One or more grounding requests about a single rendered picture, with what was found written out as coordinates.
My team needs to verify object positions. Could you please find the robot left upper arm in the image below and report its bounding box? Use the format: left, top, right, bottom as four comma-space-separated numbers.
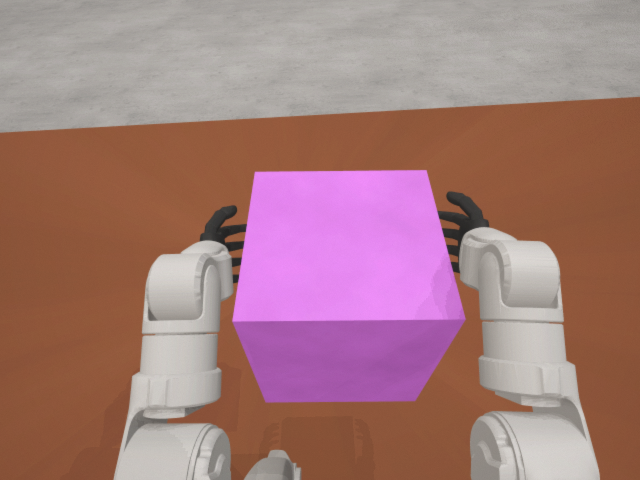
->
116, 423, 231, 480

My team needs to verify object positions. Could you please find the right robot forearm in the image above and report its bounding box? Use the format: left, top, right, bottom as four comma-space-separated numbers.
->
459, 227, 600, 480

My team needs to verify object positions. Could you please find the left robot shin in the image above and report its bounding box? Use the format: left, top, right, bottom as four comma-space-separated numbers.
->
268, 450, 291, 461

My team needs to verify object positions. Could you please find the carton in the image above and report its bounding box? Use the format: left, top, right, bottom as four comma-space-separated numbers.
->
232, 170, 466, 402

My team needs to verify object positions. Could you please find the left robot hand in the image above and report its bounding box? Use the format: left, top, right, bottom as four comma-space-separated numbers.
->
200, 205, 247, 283

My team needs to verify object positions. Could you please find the robot right upper arm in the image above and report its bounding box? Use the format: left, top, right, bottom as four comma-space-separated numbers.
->
470, 411, 599, 480

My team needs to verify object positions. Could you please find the left robot forearm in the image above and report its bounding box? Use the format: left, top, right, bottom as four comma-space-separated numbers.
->
114, 240, 234, 480

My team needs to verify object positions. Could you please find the robot left thigh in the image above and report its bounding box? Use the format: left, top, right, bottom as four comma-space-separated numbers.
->
244, 457, 301, 480

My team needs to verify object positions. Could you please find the right robot hand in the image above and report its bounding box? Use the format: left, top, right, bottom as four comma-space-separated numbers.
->
437, 191, 489, 273

